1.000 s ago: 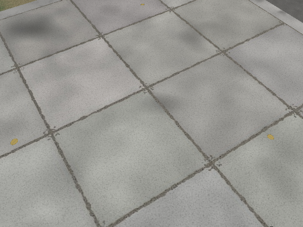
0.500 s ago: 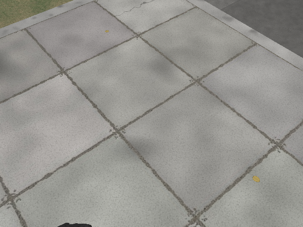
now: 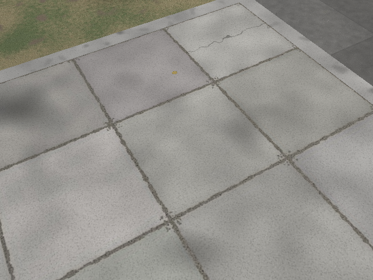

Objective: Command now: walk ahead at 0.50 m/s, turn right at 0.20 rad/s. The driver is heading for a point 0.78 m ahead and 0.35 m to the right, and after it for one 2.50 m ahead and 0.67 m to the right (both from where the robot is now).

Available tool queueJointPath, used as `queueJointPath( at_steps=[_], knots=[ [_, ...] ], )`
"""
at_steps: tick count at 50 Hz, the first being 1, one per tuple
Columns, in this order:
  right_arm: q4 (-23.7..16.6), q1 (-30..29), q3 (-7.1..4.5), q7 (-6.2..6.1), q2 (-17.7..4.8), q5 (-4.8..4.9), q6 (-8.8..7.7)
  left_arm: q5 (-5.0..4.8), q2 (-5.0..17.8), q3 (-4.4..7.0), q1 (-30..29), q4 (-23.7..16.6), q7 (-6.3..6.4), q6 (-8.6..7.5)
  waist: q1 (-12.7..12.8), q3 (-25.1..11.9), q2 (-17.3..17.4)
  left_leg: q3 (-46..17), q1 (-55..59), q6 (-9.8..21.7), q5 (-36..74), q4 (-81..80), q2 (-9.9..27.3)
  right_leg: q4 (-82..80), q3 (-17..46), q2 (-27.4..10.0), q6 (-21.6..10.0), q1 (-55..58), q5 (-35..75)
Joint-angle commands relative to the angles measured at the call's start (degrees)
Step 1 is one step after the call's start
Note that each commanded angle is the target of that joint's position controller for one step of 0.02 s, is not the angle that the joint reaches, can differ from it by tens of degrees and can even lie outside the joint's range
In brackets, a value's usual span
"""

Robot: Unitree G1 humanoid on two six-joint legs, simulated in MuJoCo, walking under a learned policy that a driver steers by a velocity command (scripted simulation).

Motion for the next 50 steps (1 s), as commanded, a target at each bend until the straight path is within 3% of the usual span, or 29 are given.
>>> queueJointPath(
  at_steps=[1, 3, 4, 5, 6, 7, 8, 9, 10, 12, 15, 18, 23, 28, 31, 32, 33, 34, 35, 36, 37, 38, 40, 41, 44, 50],
  knots=[
    [-5.3, -6.1, -0.79, -0.20, -4.3, 0.15, -1.41, 0.50, 9.0, 1.61, 3.8, -0.7, 0.79, 0.00, -1.2, 4.1, -5.5, 0.1, -2.4, 0.9, -3.1, -3.5, -1.5, 1.7, 10.8, -18.1, -7.4, 1.7, 32.7],
    [-4.6, -1.9, -1.25, -0.53, -5.2, 0.36, -2.26, 0.70, 10.0, 1.98, 1.3, -1.2, 0.98, 0.19, -3.9, 2.4, -5.9, 0.4, 5.6, 2.0, -7.2, -7.1, -3.5, 6.8, 10.6, -17.7, -6.2, 1.1, 40.8],
    [-2.8, 4.1, -1.80, -0.96, -6.0, 0.32, -2.75, 0.52, 10.4, 2.14, 0.1, -1.3, 0.82, 0.22, -6.3, -0.6, -5.7, 1.2, 14.1, 2.9, -7.8, -9.7, -5.3, 13.3, 10.0, -16.4, -5.4, -0.4, 45.8],
    [0.2, 13.8, -2.73, -1.60, -7.9, -0.31, -3.47, 0.03, 9.9, 2.03, -1.0, -1.7, 0.52, 0.20, -10.3, -6.0, -3.6, 0.3, 27.8, 4.3, -5.0, -12.4, -4.4, 24.1, 8.0, -13.5, -4.1, -5.8, 42.6],
    [1.4, 23.8, -4.12, -2.46, -13.0, -1.94, -3.97, -0.72, 7.6, 1.41, -1.4, -4.0, 0.28, -0.04, -13.3, -14.2, 1.8, -13.4, 43.0, 7.0, -10.4, -13.2, 9.0, 40.5, 5.8, -9.7, -3.0, -17.4, 23.6],
    [1.0, 24.3, -5.20, -2.11, -17.2, -2.27, -3.33, -2.85, 2.0, 0.64, 5.8, -4.6, 0.48, 0.49, -9.6, -20.8, 13.8, -37.1, 54.7, 13.5, -13.6, -19.3, 23.1, 58.6, 1.9, -0.6, -1.1, -35.9, -15.2],
    [-0.2, 19.7, -4.39, -1.83, -12.3, -0.66, -2.52, -0.96, 8.4, 2.26, 1.8, -4.1, 0.84, 1.24, -8.6, -15.2, 3.4, -36.9, 47.7, 11.8, -19.1, -22.2, 20.3, 62.7, 7.0, -4.5, -1.9, -39.6, -12.4],
    [-1.0, 14.2, -3.29, -1.71, -8.5, -0.21, -2.66, -0.64, 8.2, 2.68, -2.5, -5.2, 0.40, 1.35, -6.7, -7.3, 0.8, -27.8, 39.1, 10.0, -18.7, -24.0, 18.1, 61.5, 7.4, -6.7, -1.9, -39.9, -6.7],
    [-1.1, 11.7, -2.80, -1.57, -6.3, -0.23, -3.03, -0.54, 6.5, 2.56, -4.4, -5.7, 0.05, 1.51, -5.5, -3.5, 0.0, -21.2, 32.7, 8.6, -13.7, -26.3, 15.7, 59.5, 7.1, -8.5, -1.6, -38.3, -3.4],
    [0.1, 12.0, -2.18, -2.10, -4.1, 0.14, -3.72, 0.68, 5.2, 2.83, -4.6, -6.0, -0.86, 3.00, -3.3, -1.2, 2.4, -12.1, 26.4, 6.1, -8.0, -28.3, 12.1, 57.2, 6.4, -10.2, -0.7, -35.2, -1.4],
    [1.8, 15.8, -2.28, -2.35, -4.5, 0.77, -5.05, 0.89, 3.9, 2.99, -7.4, -7.7, -1.78, 4.55, -2.3, -0.6, 2.5, -5.5, 26.0, 5.8, -0.5, -29.6, 11.2, 56.3, 5.3, -10.7, 0.0, -37.5, 2.4],
    [2.7, 18.7, -2.41, -2.47, -5.1, 0.41, -5.29, 0.89, 4.1, 2.93, -13.7, -10.2, -2.40, 5.15, -2.8, 0.9, 2.1, -0.5, 27.3, 5.7, 2.7, -30.4, 10.6, 53.0, 4.5, -11.5, 0.7, -42.9, 8.3],
    [3.7, 21.9, -2.31, -2.75, -6.0, 0.25, -5.15, 0.75, 3.7, 1.93, -24.5, -14.4, -3.40, 4.84, -4.7, 3.1, 2.0, 6.3, 29.5, 5.1, 8.8, -30.1, 9.6, 36.6, 0.5, -10.4, 0.9, -42.0, 15.9],
    [5.2, 26.0, -2.82, -3.49, -7.8, -0.01, -3.90, 1.22, 4.8, 1.80, -30.6, -17.5, -3.86, 4.68, -6.1, 3.9, 2.2, 10.2, 38.4, 5.0, 18.7, -26.1, 12.2, 27.9, -3.9, -8.3, -2.1, -39.9, 9.9],
    [5.2, 25.3, -3.50, -3.85, -10.3, -0.12, -2.69, 1.48, 6.4, 2.71, -25.2, -16.4, -3.29, 4.70, -3.3, 0.0, 4.2, 13.1, 41.2, 4.3, 41.8, -13.5, 12.5, 25.7, -6.9, -2.9, -5.3, -30.7, 1.1],
    [4.9, 25.0, -3.76, -3.74, -11.1, -0.08, -2.08, 1.42, 7.4, 3.39, -20.0, -15.0, -3.01, 4.40, -1.3, -3.2, 4.1, 13.4, 40.8, 4.2, 43.8, -4.6, 12.4, 23.8, -7.1, -0.7, -6.7, -24.9, -0.6],
    [4.2, 24.2, -3.83, -3.44, -11.4, 0.15, -1.60, 1.79, 9.1, 4.47, -11.5, -12.3, -2.39, 3.84, 2.5, -7.9, 1.9, 14.3, 35.2, 2.8, 37.0, 8.5, 11.5, 18.7, -5.5, 0.5, -8.5, -13.2, 1.4],
    [2.2, 24.1, -3.30, -3.19, -9.2, 0.15, -1.63, 2.38, 14.7, 6.26, -4.7, -10.9, -1.53, 3.50, 4.8, -13.7, -4.3, 13.8, 21.4, 0.9, 12.5, 26.1, 9.5, 16.3, 10.4, -11.1, -11.8, 0.9, -5.1],
    [-2.8, 22.7, -2.87, -1.85, -5.2, 0.95, -2.30, 1.04, 20.1, 7.37, -7.4, -12.7, -1.22, 4.15, 1.0, -16.7, -16.8, 7.4, -3.7, -2.9, -29.9, 46.2, -4.7, 7.0, 43.8, -25.1, -20.7, 14.1, -5.8],
    [-4.5, 14.6, -3.48, -1.57, -9.6, 0.37, -3.15, 0.20, 18.9, 7.05, -6.5, -12.6, -0.84, 5.00, 3.0, -12.6, -5.2, -2.5, -10.4, -2.3, -25.5, 45.8, -2.0, 3.9, 40.6, -24.4, -19.1, 11.1, -1.0],
    [-5.4, 12.8, -3.08, -1.33, -8.4, 1.19, -3.94, -0.10, 16.6, 6.37, -9.5, -12.2, -0.36, 4.90, 0.8, -6.6, -3.5, -3.2, -10.6, -1.7, -19.6, 42.1, 0.5, 3.8, 32.6, -23.2, -17.4, 4.6, 4.8],
    [-4.2, 14.7, -3.01, -1.58, -7.9, 1.17, -4.23, -0.27, 13.6, 5.68, -12.2, -12.2, -0.31, 4.43, -2.3, -2.7, 0.4, -3.5, -6.4, -1.7, -16.7, 36.0, 2.4, 3.2, 27.1, -20.4, -14.8, -3.0, 13.6],
    [-3.6, 16.8, -2.93, -1.60, -7.1, -1.02, -2.23, -0.89, 11.2, 4.75, -15.3, -12.9, 0.03, 3.24, -5.7, -2.4, -0.1, -4.2, 0.7, -2.9, -16.0, 30.1, 3.8, 2.5, 20.0, -15.3, -12.3, -9.9, 21.1],
    [-3.8, 16.9, -2.96, -1.38, -6.9, -1.50, -1.20, -1.13, 11.1, 4.55, -14.6, -12.9, -0.05, 2.55, -6.1, -2.9, -0.7, -3.9, 1.8, -3.6, -16.0, 28.7, 3.6, 2.3, 19.1, -14.2, -12.3, -11.0, 23.6],
    [-5.9, 12.7, -2.81, -0.90, -6.4, -1.49, 0.31, -1.22, 13.2, 4.87, -11.0, -12.2, -0.30, 1.64, -5.5, -1.8, -2.1, -2.7, -0.8, -5.1, -11.7, 23.0, 3.1, 1.1, 17.7, -12.1, -11.6, -12.6, 24.6],
    [-11.0, -0.6, -2.42, -0.58, -7.3, -1.05, 0.48, -0.96, 13.6, 4.73, -3.0, -11.5, -0.24, 1.89, -0.6, -0.1, -4.7, -3.1, -8.1, -5.4, -1.1, 9.5, 1.1, 1.6, 20.5, -11.5, -8.8, -6.0, 24.9]
  ],
)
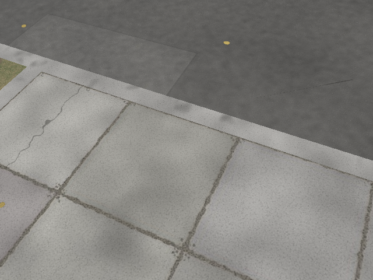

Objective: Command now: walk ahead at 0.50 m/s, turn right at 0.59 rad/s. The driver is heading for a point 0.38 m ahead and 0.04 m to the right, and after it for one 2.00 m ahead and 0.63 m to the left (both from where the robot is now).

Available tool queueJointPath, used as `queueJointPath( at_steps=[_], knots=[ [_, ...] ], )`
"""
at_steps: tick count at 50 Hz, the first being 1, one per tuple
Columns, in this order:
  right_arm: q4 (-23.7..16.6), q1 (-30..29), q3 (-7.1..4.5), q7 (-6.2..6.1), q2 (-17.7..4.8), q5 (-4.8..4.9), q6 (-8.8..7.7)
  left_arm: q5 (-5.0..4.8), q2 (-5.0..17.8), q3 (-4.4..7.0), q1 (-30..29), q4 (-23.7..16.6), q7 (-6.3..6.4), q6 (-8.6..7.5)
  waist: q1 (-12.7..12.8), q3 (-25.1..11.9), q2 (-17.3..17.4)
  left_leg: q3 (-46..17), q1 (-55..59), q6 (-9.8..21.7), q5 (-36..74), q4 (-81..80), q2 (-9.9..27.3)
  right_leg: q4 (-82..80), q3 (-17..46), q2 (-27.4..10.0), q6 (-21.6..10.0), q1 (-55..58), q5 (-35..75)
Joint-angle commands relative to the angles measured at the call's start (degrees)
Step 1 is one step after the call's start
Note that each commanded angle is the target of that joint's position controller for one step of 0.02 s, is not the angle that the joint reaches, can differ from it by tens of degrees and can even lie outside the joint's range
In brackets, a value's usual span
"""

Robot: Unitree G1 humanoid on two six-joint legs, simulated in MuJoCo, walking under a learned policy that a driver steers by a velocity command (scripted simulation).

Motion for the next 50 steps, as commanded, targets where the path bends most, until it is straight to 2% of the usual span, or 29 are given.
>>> queueJointPath(
  at_steps=[1, 6, 8, 9, 10, 11, 12, 13, 14, 15, 16, 17, 20, 23, 25, 29, 31, 32, 33, 34, 35, 36, 37, 38, 40, 42, 44, 47, 50],
  knots=[
    [-5.4, -6.0, -0.44, 0.26, -4.0, 0.19, -0.56, 0.12, 8.4, 1.60, 4.2, -2.5, 0.38, -0.63, 0.9, 0.0, -5.1, 1.6, -3.8, 0.0, 4.8, -5.1, -2.7, -2.8, 13.2, -15.1, -5.2, 3.4, 22.6],
    [-9.2, -12.8, 0.45, 0.69, -4.5, 0.82, -1.64, 0.90, 9.4, 1.63, 7.1, -2.5, 1.23, -0.44, 2.5, 0.9, -6.4, 1.6, -1.5, 1.9, 4.3, -14.3, -5.7, 1.3, 16.2, -16.3, -5.0, 8.1, 29.1],
    [-9.0, -9.3, 0.28, 0.48, -5.7, 1.06, -2.18, 1.01, 10.5, 1.89, 4.7, -3.3, 1.65, -0.50, 0.1, 0.5, -7.1, 1.1, 6.4, 3.3, 2.2, -18.8, -6.9, 3.6, 17.1, -16.5, -3.1, 6.5, 32.4],
    [-7.7, -4.3, -0.12, 0.05, -6.7, 1.21, -2.48, 1.03, 11.2, 2.04, 2.2, -4.0, 1.55, -0.63, -2.5, -1.1, -7.3, 1.6, 14.9, 4.4, -0.2, -20.7, -8.4, 7.1, 16.3, -15.6, -1.6, 3.7, 38.4],
    [-5.4, 3.1, -0.87, -0.63, -8.3, 1.29, -2.95, 0.95, 11.9, 2.17, 1.0, -4.3, 1.08, -0.89, -5.5, -5.0, -6.1, 2.5, 24.9, 5.4, -1.0, -22.4, -9.9, 15.0, 15.3, -13.5, -0.3, 1.9, 43.1],
    [-3.7, 11.7, -1.58, -1.47, -10.2, 0.75, -3.71, 0.43, 11.1, 2.00, 0.0, -4.8, 0.44, -1.35, -9.9, -10.3, -3.4, -0.9, 38.4, 7.2, -0.6, -24.6, -5.7, 27.1, 13.1, -9.9, 0.9, -4.4, 36.8],
    [-3.9, 19.5, -2.58, -2.53, -15.1, -0.86, -3.76, -0.80, 5.5, 0.60, 2.1, -7.0, 0.13, -1.69, -11.1, -19.7, 4.9, -17.9, 52.7, 10.2, -12.1, -26.1, 9.9, 44.7, 7.7, -5.0, 2.4, -14.8, 12.8],
    [-4.0, 15.9, -3.03, -2.22, -16.9, -0.64, -3.04, -1.06, 5.0, 0.45, 7.9, -7.9, 0.38, -1.45, -5.5, -22.4, 17.3, -42.9, 55.1, 16.8, -4.4, -33.7, 19.0, 55.8, 3.5, 1.3, 3.5, -26.5, -19.2],
    [-4.9, 11.1, -2.17, -1.67, -11.4, 0.49, -2.66, 0.88, 7.5, 0.66, 8.2, -5.1, 0.98, -0.57, -3.6, -13.9, 6.8, -38.9, 46.4, 18.1, -0.4, -33.0, 17.3, 60.3, 4.6, -3.3, 3.6, -28.8, -15.5],
    [-4.8, 8.6, -0.93, -1.29, -6.7, 1.14, -2.90, 1.52, 6.7, 0.46, 4.8, -4.6, 0.70, -0.28, -3.5, -7.5, 0.1, -28.5, 39.0, 18.1, 10.1, -32.3, 14.2, 59.3, 4.0, -4.4, 4.4, -27.6, -12.2],
    [-3.9, 8.0, -0.04, -0.95, -4.1, 1.09, -3.21, 1.62, 5.2, 0.15, 2.8, -4.8, 0.53, -0.13, -2.9, -4.8, -1.8, -20.5, 34.4, 16.8, 21.0, -32.6, 10.9, 55.9, 3.8, -5.5, 4.9, -26.2, -11.3],
    [-2.5, 8.9, 0.40, -0.91, -3.6, 1.36, -3.78, 2.07, 4.8, 0.03, 1.2, -5.6, 0.23, 0.23, -2.5, -4.1, 0.9, -15.5, 32.6, 16.0, 30.3, -32.9, 8.5, 52.6, 3.7, -6.5, 5.5, -25.4, -11.1],
    [0.3, 10.3, 0.47, -0.19, -5.2, 2.14, -4.83, 2.66, 4.0, -0.51, 1.3, -5.7, -0.37, 1.37, -0.5, -6.6, 4.6, -8.9, 31.0, 15.9, 47.4, -32.5, 5.0, 45.8, -0.2, -6.6, 7.3, -21.4, -9.4],
    [1.2, 10.1, 0.15, -0.28, -7.1, 1.83, -3.98, 2.20, 2.4, -1.82, -3.4, -6.9, -0.33, 1.74, -0.6, -7.2, 4.3, -6.1, 28.7, 15.8, 48.4, -32.3, 2.5, 34.8, -3.1, -7.2, 8.9, -19.1, -6.1],
    [1.5, 11.1, -0.50, -0.37, -8.7, 1.80, -2.95, 1.50, 2.4, -2.38, -6.8, -7.7, -0.01, 2.02, -1.7, -7.4, 5.6, -6.0, 27.0, 14.9, 43.7, -32.0, 1.5, 29.9, -3.9, -6.8, 9.0, -16.3, -2.2],
    [1.4, 12.7, -1.52, -0.42, -10.0, 1.88, -0.85, 0.89, 4.4, -2.46, -11.3, -9.2, 1.26, 2.40, -3.2, -6.4, 5.5, -11.1, 25.4, 14.1, 28.3, -30.1, 1.7, 23.6, -3.4, -6.2, 8.7, -13.7, -1.6],
    [0.7, 11.5, -1.99, -0.72, -10.4, 2.14, 0.24, 0.90, 4.4, -2.44, -10.2, -9.2, 1.95, 2.06, -1.9, -5.0, 4.8, -14.3, 23.4, 12.7, 19.1, -27.2, 1.1, 15.8, -3.1, -6.3, 7.8, -9.7, -0.2],
    [0.3, 11.0, -2.05, -0.94, -10.0, 2.51, 0.68, 1.24, 4.9, -2.30, -8.7, -9.1, 2.36, 1.60, -1.0, -4.3, 3.8, -15.4, 20.9, 10.7, 12.2, -24.8, -0.4, 9.2, -2.0, -7.5, 7.2, -6.0, 2.8],
    [-0.9, 12.0, -1.43, -0.99, -7.3, 2.78, 0.73, 2.09, 7.9, -1.65, -7.2, -9.5, 2.97, 1.12, -1.5, -5.8, -1.6, -14.5, 17.2, 8.1, 1.3, -19.5, -3.1, 5.2, 5.4, -16.0, 5.3, -1.4, 3.5],
    [-2.1, 14.8, -0.22, -1.03, -1.9, 3.00, 0.76, 2.17, 11.9, -1.13, -9.0, -11.0, 3.37, 1.17, -4.0, -6.9, -13.4, -5.8, 10.8, 5.4, -20.0, -7.8, -10.9, 1.9, 17.5, -29.0, 1.3, 2.9, 17.2],
    [-1.8, 16.6, -1.30, -1.67, -5.9, 2.05, 1.67, 0.97, 12.5, -0.29, -7.5, -10.3, 3.09, 2.11, -2.7, -8.4, -16.8, 1.1, 9.6, 5.0, -32.0, 3.7, -13.6, 1.3, 21.8, -34.1, -6.3, -1.6, 23.2],
    [-0.9, 16.6, -2.20, -1.79, -8.5, 1.16, 2.42, 0.51, 8.7, -1.18, -8.3, -10.9, 2.92, 2.32, -3.8, -6.7, -10.0, -0.9, 9.5, 4.7, -29.2, 9.7, -10.8, 0.7, 18.8, -31.4, -7.1, -3.3, 20.8],
    [-0.3, 15.6, -2.45, -1.61, -7.9, 1.01, 3.04, 0.50, 6.0, -1.82, -11.4, -11.3, 2.93, 2.30, -4.9, -3.8, -7.5, -1.1, 9.5, 3.9, -25.2, 12.0, -9.6, 0.2, 13.2, -27.8, -5.7, -6.2, 18.8],
    [-0.1, 15.6, -2.56, -1.41, -7.4, 1.11, 3.67, 1.03, 5.0, -2.15, -14.1, -12.2, 3.05, 2.51, -6.0, -3.5, -7.7, -0.7, 10.1, 3.0, -22.3, 13.1, -8.9, -0.2, 8.8, -24.9, -3.8, -7.2, 17.3],
    [-0.3, 15.3, -2.59, -0.68, -6.8, 1.12, 4.59, 1.45, 5.5, -1.97, -14.0, -12.3, 3.38, 2.37, -5.9, -3.9, -9.3, 0.6, 10.3, 1.5, -19.1, 15.2, -9.0, 0.7, 3.2, -22.6, -3.7, -6.8, 23.4],
    [-1.4, 13.5, -2.47, -0.07, -6.3, 1.62, 5.11, 1.50, 5.9, -1.64, -12.4, -12.0, 3.27, 2.29, -5.1, -5.0, -9.3, 1.1, 10.1, 0.7, -17.9, 13.1, -8.8, 1.4, 1.0, -23.0, -4.1, -4.8, 24.1],
    [-2.7, 11.0, -2.13, 0.48, -5.8, 1.64, 5.61, 1.51, 6.5, -1.24, -11.1, -11.6, 3.14, 2.35, -4.0, -5.2, -9.9, 1.6, 10.3, 0.4, -17.7, 8.5, -8.1, 1.5, 0.1, -23.9, -4.5, -3.4, 20.7],
    [-4.6, 8.0, -1.46, 1.21, -5.0, 1.75, 5.98, 1.83, 8.0, -0.55, -10.9, -11.5, 2.51, 2.57, -2.8, -5.4, -11.2, 3.3, 15.2, 1.3, -18.7, -0.5, -7.3, 2.2, -1.8, -24.7, -4.1, -4.8, 15.7],
    [-6.1, 7.0, -1.39, 1.40, -5.8, 2.18, 5.74, 2.08, 10.0, 0.37, -10.3, -11.2, 1.72, 2.98, -2.2, -6.2, -12.4, 5.8, 19.8, 2.8, -19.8, -7.4, -8.0, 4.5, -2.7, -26.1, -3.5, -5.2, 16.2]
  ],
)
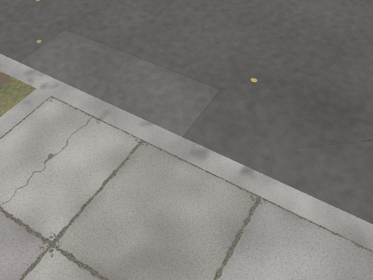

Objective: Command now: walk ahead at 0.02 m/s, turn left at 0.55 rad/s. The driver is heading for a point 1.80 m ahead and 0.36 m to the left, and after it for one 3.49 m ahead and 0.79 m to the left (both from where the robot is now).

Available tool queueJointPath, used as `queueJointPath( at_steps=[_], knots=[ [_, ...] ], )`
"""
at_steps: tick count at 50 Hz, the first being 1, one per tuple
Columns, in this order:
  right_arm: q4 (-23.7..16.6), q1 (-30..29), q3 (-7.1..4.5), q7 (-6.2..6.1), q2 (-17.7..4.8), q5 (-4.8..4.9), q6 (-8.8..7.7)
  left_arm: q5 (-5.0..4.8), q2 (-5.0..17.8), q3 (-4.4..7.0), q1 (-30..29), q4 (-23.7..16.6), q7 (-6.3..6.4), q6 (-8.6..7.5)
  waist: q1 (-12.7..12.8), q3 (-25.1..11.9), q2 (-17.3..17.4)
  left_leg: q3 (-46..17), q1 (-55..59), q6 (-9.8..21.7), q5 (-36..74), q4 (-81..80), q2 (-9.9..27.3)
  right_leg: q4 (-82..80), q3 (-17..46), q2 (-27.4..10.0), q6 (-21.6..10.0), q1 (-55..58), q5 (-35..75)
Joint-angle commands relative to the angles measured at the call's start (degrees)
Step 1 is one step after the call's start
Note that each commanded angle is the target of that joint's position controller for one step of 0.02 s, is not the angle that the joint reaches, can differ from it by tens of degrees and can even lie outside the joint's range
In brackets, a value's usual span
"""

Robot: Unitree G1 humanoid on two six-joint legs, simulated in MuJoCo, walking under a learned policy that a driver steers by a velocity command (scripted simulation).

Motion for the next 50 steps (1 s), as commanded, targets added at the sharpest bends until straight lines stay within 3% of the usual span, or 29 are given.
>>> queueJointPath(
  at_steps=[1, 3, 4, 5, 6, 7, 8, 9, 11, 13, 18, 22, 27, 29, 30, 31, 32, 33, 34, 36, 39, 41, 42, 44, 46, 47, 48, 49, 50],
  knots=[
    [-4.6, 0.8, -0.54, 0.29, -3.6, 0.39, -0.78, 0.05, 10.5, 3.03, 0.7, -2.6, -0.51, -0.12, 0.4, -6.9, -11.0, 3.2, 3.4, 1.6, -0.1, -7.4, -1.1, -4.8, 10.0, -14.7, -9.4, 6.2, 14.6],
    [-4.0, 3.9, -0.49, 0.13, -3.4, 0.21, -1.65, -0.63, 11.1, 3.51, 0.2, -2.4, -0.65, 0.44, -2.1, -7.0, -8.4, 3.9, 11.1, 3.3, 8.4, -20.3, -2.2, 0.8, 6.7, -13.3, -5.4, 2.2, 10.3],
    [-3.7, 5.0, -0.99, -0.41, -5.7, -0.43, -2.36, -0.47, 9.9, 3.50, 2.5, -1.8, -0.87, 0.74, -2.3, -5.7, -1.4, -3.3, 15.2, 4.4, 11.6, -28.6, 0.7, 8.0, 3.2, -10.6, -1.1, -3.4, 1.8],
    [-5.2, 5.0, -1.96, -1.08, -12.0, -0.84, -3.01, 0.42, 4.5, 2.36, 5.3, -3.4, -1.27, 1.34, 0.0, -5.2, 15.3, -25.8, 20.7, 7.9, 23.2, -32.0, 17.9, 24.2, -1.9, -3.1, 3.9, -17.4, -23.4],
    [-5.1, 8.3, -3.75, -1.34, -17.2, -0.92, -2.95, 0.31, 5.8, 2.09, -3.1, -6.8, -0.17, 2.40, -5.1, -2.0, 14.9, -31.2, 12.0, 16.0, 34.8, -32.3, 22.7, 30.3, 6.3, 2.4, 4.2, -21.5, -26.6],
    [-4.4, 7.5, -3.10, -1.60, -13.9, -0.85, -2.83, -0.37, 6.7, 2.31, -4.2, -6.6, -0.06, 2.81, -3.4, -0.3, 8.4, -26.3, 11.2, 16.2, 32.8, -32.1, 19.0, 34.2, 9.9, 0.7, 3.9, -21.1, -21.6],
    [-5.1, 3.1, -2.29, -1.87, -11.3, -0.25, -2.70, -1.18, 7.1, 2.56, -2.5, -5.5, -0.37, 2.57, -1.0, 0.7, 6.9, -21.6, 10.0, 14.4, 29.2, -32.3, 14.7, 34.2, 10.9, 0.5, 3.5, -20.2, -15.8],
    [-5.9, -0.5, -1.95, -1.94, -9.9, -0.29, -2.54, -1.14, 7.8, 2.84, -0.6, -4.1, -0.59, 2.08, 0.6, -0.2, 6.6, -18.8, 10.8, 12.5, 28.3, -31.9, 11.2, 34.1, 10.9, 0.7, 3.3, -19.4, -12.2],
    [-6.6, -0.7, -1.43, -2.08, -8.1, 0.40, -2.86, -0.06, 8.4, 3.26, 1.8, -2.8, -1.13, 1.94, 0.6, -3.9, 6.4, -16.8, 13.7, 12.5, 35.1, -30.4, 9.0, 36.9, 10.4, 1.6, 3.8, -18.0, -9.3],
    [-6.2, 1.5, -1.64, -1.92, -8.5, 0.62, -3.24, -0.38, 7.5, 3.11, 1.3, -3.3, -1.37, 2.13, 0.0, -5.2, 4.6, -17.7, 16.0, 12.8, 36.2, -29.8, 9.1, 36.7, 10.8, 1.9, 4.2, -18.7, -8.7],
    [-5.7, 5.2, -2.15, -2.25, -9.4, 0.09, -3.25, -0.57, 7.1, 2.75, -1.8, -4.8, -0.89, 2.55, -2.2, -4.1, 6.2, -23.1, 18.4, 14.2, 30.5, -29.5, 9.2, 28.9, 11.8, 2.6, 4.8, -20.3, -10.1],
    [-5.7, 5.5, -1.92, -2.31, -9.1, -0.51, -3.33, -0.95, 6.6, 2.24, -2.0, -4.9, -0.66, 2.32, -2.7, -5.0, 6.0, -24.2, 16.4, 14.7, 31.5, -28.4, 9.4, 23.1, 11.4, 3.2, 3.8, -14.8, -11.9],
    [-5.4, 3.2, -1.40, -2.18, -8.8, -0.95, -3.02, -1.83, 6.3, 1.65, -0.7, -4.9, -0.30, 1.92, -1.8, -5.1, 6.5, -26.1, 11.4, 13.3, 34.8, -26.6, 8.5, 13.4, 10.3, 4.9, 1.7, -3.8, -13.3],
    [-5.0, 1.3, -0.91, -2.42, -8.0, -0.35, -2.85, -1.83, 5.3, 1.22, 2.3, -3.9, 0.02, 1.40, 0.5, -5.1, 5.4, -26.2, 9.0, 11.0, 33.8, -24.8, 7.0, 1.5, 9.8, 5.1, 0.6, 3.6, -7.2],
    [-4.9, 0.9, -0.40, -2.66, -6.9, 0.09, -2.99, -1.39, 5.1, 1.01, 3.7, -3.4, 0.38, 0.83, 1.4, -5.1, 3.9, -25.8, 5.8, 8.4, 28.2, -23.7, 5.3, -7.0, 11.5, 3.4, -0.1, 9.4, -0.4],
    [-5.0, 2.8, 0.55, -2.67, -3.9, 0.12, -3.42, -0.29, 8.0, 1.17, 2.7, -4.0, 0.88, 0.17, -0.3, -5.9, -3.5, -21.8, 2.4, 5.1, 17.7, -18.8, 1.6, -11.8, 21.0, -5.7, -1.8, 13.1, -0.1],
    [-5.0, 5.8, 0.81, -2.79, -2.8, 0.50, -3.61, -0.34, 12.0, 1.46, -2.2, -5.7, 0.63, -0.09, -3.2, -4.7, -11.2, -12.4, -1.7, 3.0, 2.1, -14.1, -7.4, -13.2, 32.3, -15.7, -6.8, 11.2, 12.3],
    [-3.8, 4.6, -0.16, -3.17, -6.5, -0.43, -3.07, -0.57, 10.3, 1.32, -0.9, -4.7, 0.16, -0.14, -0.9, -5.2, -10.3, -9.4, 3.3, 2.4, -5.6, -6.5, -6.0, -11.4, 32.2, -18.1, -12.4, 4.6, 15.2],
    [-3.2, 4.0, -0.40, -3.01, -6.7, -0.24, -2.80, -0.88, 7.4, 0.37, -2.0, -4.5, -0.26, -0.45, -1.6, -3.6, -8.1, -9.5, 4.0, 1.9, -4.1, -3.5, -5.3, -11.5, 29.3, -15.3, -12.6, 3.3, 15.0],
    [-1.8, 3.9, -0.16, -2.50, -5.2, -0.19, -2.50, -0.88, 6.1, -0.22, -4.0, -3.9, -0.22, -0.63, -2.3, -2.6, -9.1, -8.5, 4.4, 0.9, -0.2, -2.4, -4.8, -10.6, 22.5, -9.6, -9.4, 3.5, 15.1],
    [-0.2, 3.7, 0.87, -2.22, -3.0, -0.13, -2.36, -0.90, 6.6, -0.14, -1.9, -2.1, -0.21, -0.51, -1.2, -3.9, -9.4, -5.1, 5.3, -0.3, 0.2, -9.9, -3.8, -7.0, 19.3, -6.9, -8.2, 8.5, 22.2],
    [0.8, 2.9, 1.41, -2.52, -2.5, -0.22, -2.50, -0.66, 8.0, 0.44, 1.1, -0.6, -0.60, -0.08, 0.5, -5.4, -10.2, -2.3, 7.3, 0.1, 1.5, -16.1, -4.2, -8.9, 21.4, -6.2, -8.1, 10.1, 3.8],
    [1.1, 2.5, 1.28, -2.58, -3.1, -0.69, -2.78, -0.70, 9.8, 1.31, 2.4, 0.3, -0.78, 0.52, 0.8, -3.9, -10.7, -0.3, 7.1, 0.7, 2.0, -18.0, -5.0, -10.3, 23.1, -5.9, -8.3, 9.3, -8.5],
    [2.1, 2.8, 1.52, -2.54, -2.7, -1.23, -3.64, -0.89, 10.1, 1.94, 2.8, 0.9, -1.07, 1.52, 0.1, -0.1, -9.9, 1.2, 10.9, 2.8, 3.8, -24.0, -5.0, -12.1, 25.2, -5.7, -8.1, 3.5, -24.5],
    [4.0, 7.1, 1.67, -2.81, -2.9, -1.58, -4.98, -1.11, 7.9, 1.85, 0.1, 0.2, -1.35, 1.21, -2.7, 1.3, -6.3, -3.8, 20.5, 6.3, 2.2, -27.1, -1.3, -8.9, 24.2, -4.1, -6.6, -7.2, -28.1],
    [5.1, 10.9, 0.85, -3.09, -6.5, -1.62, -5.56, -1.54, 5.5, 1.19, -4.4, -2.0, -1.72, 0.48, -5.1, 1.6, 1.7, -14.3, 24.4, 9.7, -6.7, -31.2, 4.7, -1.5, 18.5, 0.4, -4.2, -15.8, -24.6],
    [6.9, 15.3, -0.26, -3.09, -9.8, -0.86, -6.06, -1.35, 4.2, 0.85, -9.3, -4.1, -2.15, -0.39, -7.6, 3.4, 9.6, -28.5, 25.1, 14.1, -18.0, -40.0, 13.3, 11.1, 9.4, 6.5, -2.2, -21.8, -17.0],
    [7.7, 15.4, -0.56, -2.96, -10.1, -1.28, -6.49, -0.39, 6.1, 1.32, -12.1, -5.4, -2.21, -1.09, -7.9, 8.5, 9.6, -34.4, 22.9, 16.9, -16.0, -43.7, 19.5, 17.4, 8.3, 4.3, -2.1, -26.4, -16.0],
    [7.6, 13.8, -0.25, -2.88, -8.5, -1.38, -6.99, -0.36, 6.9, 1.74, -10.7, -4.9, -2.42, -1.62, -5.9, 8.9, 6.3, -33.0, 23.0, 17.4, -12.0, -43.8, 19.2, 21.4, 10.0, 2.4, -2.1, -27.5, -14.5]
  ],
)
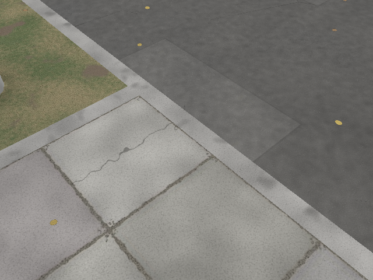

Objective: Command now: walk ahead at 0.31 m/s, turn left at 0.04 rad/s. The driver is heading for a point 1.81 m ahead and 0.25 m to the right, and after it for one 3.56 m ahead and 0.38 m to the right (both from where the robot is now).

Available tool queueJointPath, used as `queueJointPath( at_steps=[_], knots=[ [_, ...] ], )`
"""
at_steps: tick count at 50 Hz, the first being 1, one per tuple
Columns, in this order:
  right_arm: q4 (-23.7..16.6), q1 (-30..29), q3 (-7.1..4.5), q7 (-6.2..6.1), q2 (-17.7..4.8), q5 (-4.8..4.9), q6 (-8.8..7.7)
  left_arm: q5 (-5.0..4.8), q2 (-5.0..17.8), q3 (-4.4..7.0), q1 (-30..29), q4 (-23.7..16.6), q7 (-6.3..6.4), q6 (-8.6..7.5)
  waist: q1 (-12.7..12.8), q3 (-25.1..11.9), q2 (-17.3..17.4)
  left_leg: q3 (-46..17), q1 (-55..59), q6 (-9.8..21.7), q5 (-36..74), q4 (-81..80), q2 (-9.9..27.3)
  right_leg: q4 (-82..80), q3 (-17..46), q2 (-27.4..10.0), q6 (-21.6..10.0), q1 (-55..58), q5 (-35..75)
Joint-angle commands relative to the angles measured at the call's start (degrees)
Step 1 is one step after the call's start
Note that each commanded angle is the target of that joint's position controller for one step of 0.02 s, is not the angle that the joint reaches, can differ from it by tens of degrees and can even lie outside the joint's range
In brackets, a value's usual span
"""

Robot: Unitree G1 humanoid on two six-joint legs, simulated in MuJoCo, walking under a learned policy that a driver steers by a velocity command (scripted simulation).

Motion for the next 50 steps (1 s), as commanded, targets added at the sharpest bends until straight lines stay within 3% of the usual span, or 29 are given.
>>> queueJointPath(
  at_steps=[1, 5, 7, 10, 12, 13, 14, 15, 16, 17, 18, 19, 21, 23, 29, 34, 37, 38, 39, 40, 41, 42, 43, 44, 45, 47, 50],
  knots=[
    [0.3, 5.3, -2.51, -0.20, -9.6, 0.16, -1.85, 0.53, 6.8, 1.84, -11.1, -7.7, -0.86, -3.09, -2.6, 10.6, 7.1, -26.5, 8.4, 11.9, -15.5, -19.0, 20.5, 11.0, 1.0, -3.4, -0.2, -26.5, -1.0],
    [1.8, 4.9, -2.01, 0.21, -7.4, 0.53, -3.40, 0.93, 5.0, 1.46, -11.0, -7.2, -2.57, -3.32, -1.7, 6.6, 7.9, -13.2, 7.8, 9.0, 2.5, -17.4, 14.1, 9.4, -2.4, -3.9, 1.4, -21.2, 5.6],
    [2.9, 6.2, -2.02, 0.35, -7.6, 0.58, -3.67, 0.83, 3.9, 0.98, -13.7, -8.4, -2.99, -3.13, -2.2, 7.2, 8.3, -10.6, 4.7, 8.5, 6.7, -16.8, 13.9, 5.0, -3.5, -3.9, 1.9, -17.8, 7.9],
    [4.0, 6.7, -2.42, 0.53, -9.3, 0.57, -3.76, 0.52, 4.3, 1.02, -14.0, -9.1, -2.72, -2.96, -1.7, 7.3, 8.7, -8.9, 0.8, 7.3, 13.5, -14.8, 15.1, -1.2, -4.8, -3.1, 1.0, -9.8, 9.3],
    [4.4, 5.5, -2.58, 0.55, -10.3, 0.89, -3.66, 0.46, 5.2, 1.62, -8.7, -7.5, -1.93, -3.08, 1.4, 6.0, 7.6, -7.4, -2.6, 5.9, 21.8, -10.0, 15.3, -5.4, -6.3, -1.0, -0.2, 0.5, 11.1],
    [4.7, 5.4, -2.48, 0.56, -10.2, 0.94, -3.62, 0.69, 6.2, 2.35, -2.4, -5.1, -1.31, -3.37, 4.3, 3.3, 5.2, -5.0, -4.5, 4.7, 29.3, -2.0, 13.3, -7.7, -6.6, 0.6, -1.0, 9.0, 11.2],
    [4.6, 5.3, -2.11, 0.62, -9.2, 0.86, -3.72, 1.31, 8.7, 3.41, 6.4, -2.3, -0.50, -3.99, 8.0, -2.0, 1.4, -1.4, -9.1, 3.3, 30.7, 11.2, 9.8, -9.4, -3.5, -1.5, -2.5, 20.2, 8.2],
    [1.8, 6.1, -0.66, 0.86, -4.1, 1.82, -3.84, 2.39, 15.4, 4.89, 15.7, -1.5, 0.24, -4.48, 10.8, -9.9, -11.0, 3.3, -22.4, 0.1, 12.0, 33.0, 3.3, -17.6, 21.0, -18.6, -7.3, 32.5, -10.3],
    [1.6, 6.1, -1.36, 0.77, -5.7, 0.98, -3.84, 0.89, 16.3, 4.81, 16.1, -0.1, -0.07, -4.20, 8.7, -10.3, -13.4, -1.5, -29.7, 0.7, -10.7, 43.4, -1.8, -28.3, 41.7, -25.0, -10.3, 28.7, -16.6],
    [1.3, 4.3, -1.89, 0.90, -7.2, 0.32, -3.59, 0.11, 13.4, 4.08, 9.3, -1.1, -0.29, -4.00, 5.1, -2.3, -7.8, -3.9, -32.6, 2.1, -7.6, 47.5, 2.7, -27.9, 36.2, -24.1, -10.3, 21.7, -19.2],
    [1.3, 2.2, -1.79, 1.57, -7.0, 0.26, -3.75, -0.07, 9.3, 3.12, 4.0, -2.2, -0.65, -4.31, 3.3, 2.1, -3.3, -2.9, -32.0, 2.6, -2.5, 45.9, 5.3, -28.1, 28.9, -21.6, -9.7, 15.4, -13.2],
    [1.4, 1.6, -1.60, 1.92, -5.5, 0.45, -3.71, 0.05, 7.2, 2.44, 1.6, -2.3, -0.78, -4.75, 1.7, 3.7, -2.6, -2.0, -29.9, 2.5, 0.2, 42.7, 7.2, -29.2, 22.6, -18.4, -8.4, 11.2, -5.9],
    [2.5, 2.9, -1.25, 2.41, -4.2, -0.42, -2.68, 0.13, 5.3, 1.73, 1.5, -1.3, -0.67, -5.78, 0.0, 3.3, -3.7, -0.6, -25.8, 1.4, 2.7, 40.0, 8.3, -30.3, 14.8, -14.9, -7.4, 7.8, 6.3],
    [1.9, 0.9, -1.19, 2.83, -3.6, -0.37, -2.12, -0.21, 5.5, 1.76, 4.3, 0.5, -0.61, -6.64, -0.2, 3.3, -3.2, 0.6, -27.2, 0.5, 5.1, 38.4, 8.5, -31.3, 11.3, -14.3, -8.3, 8.4, 13.8],
    [-3.1, -14.3, -0.41, 3.41, -1.8, -0.33, -1.93, -0.63, 4.4, 1.28, 10.2, 4.3, -0.46, -6.95, 2.1, 6.4, -1.9, 4.0, -33.5, -2.3, 15.8, 22.5, 8.6, -32.9, 4.1, -11.9, -8.5, 11.5, 23.6],
    [-5.7, -21.5, -0.01, 3.19, -1.8, 0.10, -2.18, -0.33, 5.3, 1.29, 13.7, 6.9, 0.16, -7.00, 3.7, 6.7, -2.3, 5.8, -28.9, -0.9, 18.9, 11.5, 6.3, -31.1, 2.3, -13.5, -7.6, 16.0, 32.8],
    [-5.8, -20.2, -0.55, 2.66, -2.9, 0.03, -2.64, 0.12, 6.1, 1.43, 13.1, 7.8, 0.72, -6.57, 2.2, 5.6, -2.6, 6.4, -25.2, 1.7, 13.2, 8.2, 4.3, -25.5, 1.7, -14.9, -6.6, 21.4, 45.8],
    [-4.8, -16.6, -1.00, 2.27, -3.6, 0.01, -2.89, 0.35, 6.7, 1.56, 12.5, 8.0, 0.85, -6.40, 0.6, 3.4, -3.3, 7.0, -20.3, 2.7, 10.4, 7.3, 2.5, -20.5, 1.0, -14.6, -5.8, 22.4, 54.2],
    [-2.5, -9.5, -1.64, 1.79, -4.6, -0.10, -3.29, 0.44, 7.0, 1.63, 12.1, 8.2, 0.81, -6.06, -2.4, -0.5, -3.0, 7.9, -12.1, 4.0, 9.6, 4.7, 0.6, -11.6, -0.1, -13.5, -5.0, 22.1, 59.2],
    [0.6, 0.3, -2.56, 1.17, -6.6, -0.85, -3.88, 0.22, 6.6, 1.38, 11.9, 8.0, 0.74, -5.91, -6.1, -6.0, -1.7, 5.7, 1.4, 5.8, 10.5, 3.1, 2.6, 0.6, -1.9, -11.3, -3.9, 15.7, 53.3],
    [1.7, 9.1, -4.02, 0.33, -12.2, -2.40, -4.10, -1.05, 2.6, 0.27, 13.9, 5.7, 0.38, -6.05, -7.4, -14.3, 6.4, -13.5, 18.1, 10.1, 2.5, 2.1, 18.3, 20.2, -4.7, -6.8, -2.1, 0.1, 30.9],
    [2.2, 9.3, -4.69, 0.68, -14.3, -1.46, -3.54, -1.76, 0.5, 0.24, 18.6, 6.2, 0.15, -5.95, -4.6, -19.0, 14.7, -37.8, 25.6, 16.2, 2.0, -5.7, 28.4, 35.4, -1.5, 3.0, -1.0, -15.3, -9.0],
    [1.8, 3.6, -4.16, 0.95, -11.0, 0.50, -3.21, -0.66, 5.7, 1.62, 12.3, 5.8, 0.59, -5.66, -3.5, -10.8, 5.7, -32.3, 18.9, 13.6, -1.3, -7.2, 24.4, 37.6, 3.9, -1.1, -2.1, -20.0, -4.0],
    [0.9, -1.6, -3.24, 1.08, -7.5, 0.90, -3.44, -0.64, 5.0, 1.59, 8.5, 4.6, 0.23, -6.18, -1.8, -3.9, 4.3, -23.6, 10.1, 12.0, 2.1, -9.1, 22.4, 35.0, 3.4, -3.4, -2.4, -19.8, 1.7],
    [0.9, -4.1, -2.58, 1.24, -5.0, 0.65, -3.85, -0.58, 3.9, 1.42, 7.0, 4.6, 0.04, -6.23, -0.2, -0.9, 2.9, -18.1, 4.3, 10.4, 7.2, -11.1, 19.6, 31.8, 2.9, -5.3, -2.3, -17.6, 4.7],
    [2.2, -4.2, -1.82, 0.99, -2.7, 0.90, -4.56, 0.93, 2.2, 1.19, 8.4, 5.4, -0.62, -4.81, 2.5, 0.8, 4.3, -10.8, -2.4, 8.2, 13.9, -13.3, 16.0, 27.8, 2.3, -7.0, -1.0, -12.6, 6.4],
    [4.5, -0.4, -2.04, 0.97, -3.9, 1.37, -5.78, 1.22, 1.0, 1.13, 5.7, 4.6, -1.48, -3.51, 3.2, 2.0, 3.9, -6.7, -3.5, 9.0, 19.4, -15.6, 14.8, 24.9, 0.5, -7.6, 0.6, -14.5, 8.9]
  ],
)
Velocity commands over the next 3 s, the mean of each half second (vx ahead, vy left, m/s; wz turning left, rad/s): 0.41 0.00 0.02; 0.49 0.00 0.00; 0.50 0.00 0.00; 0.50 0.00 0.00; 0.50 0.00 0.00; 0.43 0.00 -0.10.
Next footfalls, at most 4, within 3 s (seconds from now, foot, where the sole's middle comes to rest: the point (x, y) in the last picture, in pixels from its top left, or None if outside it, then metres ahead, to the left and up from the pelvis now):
0.28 right None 0.23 -0.14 -0.78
0.80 left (178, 278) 0.55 0.04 -0.78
1.34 right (221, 204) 0.85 -0.14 -0.78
1.92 left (180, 149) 1.15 0.03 -0.78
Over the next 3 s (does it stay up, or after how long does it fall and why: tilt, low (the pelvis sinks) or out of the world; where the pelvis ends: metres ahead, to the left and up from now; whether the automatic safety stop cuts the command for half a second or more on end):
stays up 1.55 -0.06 -0.01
